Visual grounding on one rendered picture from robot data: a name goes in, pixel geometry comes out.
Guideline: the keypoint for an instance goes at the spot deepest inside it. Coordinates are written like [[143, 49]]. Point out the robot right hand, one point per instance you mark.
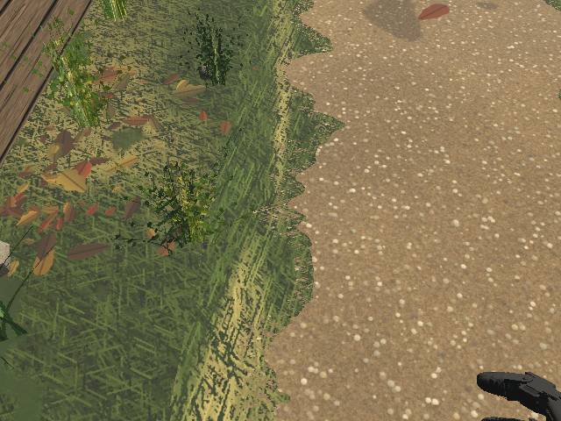
[[532, 391]]

